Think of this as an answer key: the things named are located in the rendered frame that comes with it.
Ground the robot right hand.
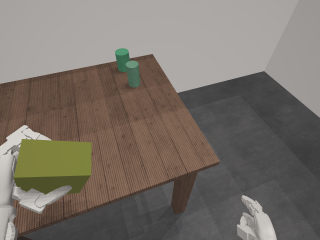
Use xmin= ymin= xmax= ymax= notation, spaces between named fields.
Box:
xmin=237 ymin=195 xmax=277 ymax=240

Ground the robot left hand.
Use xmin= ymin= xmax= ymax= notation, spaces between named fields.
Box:
xmin=0 ymin=125 xmax=72 ymax=214

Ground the sponge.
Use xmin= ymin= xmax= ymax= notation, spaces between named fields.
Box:
xmin=14 ymin=139 xmax=92 ymax=195

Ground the table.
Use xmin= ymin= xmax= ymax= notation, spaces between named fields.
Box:
xmin=0 ymin=54 xmax=220 ymax=240

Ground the left robot forearm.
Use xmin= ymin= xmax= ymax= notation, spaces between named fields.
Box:
xmin=0 ymin=205 xmax=18 ymax=240

